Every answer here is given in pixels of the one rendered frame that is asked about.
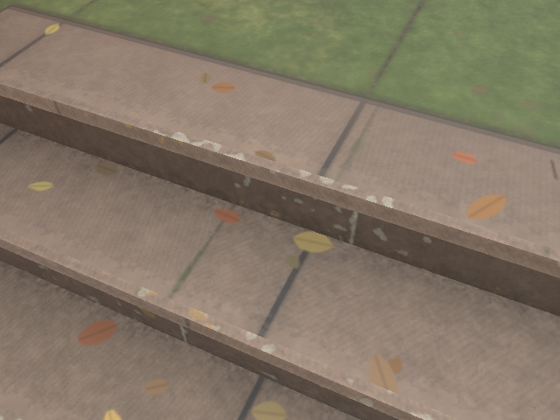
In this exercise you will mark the stairs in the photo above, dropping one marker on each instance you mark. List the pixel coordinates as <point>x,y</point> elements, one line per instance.
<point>69,351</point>

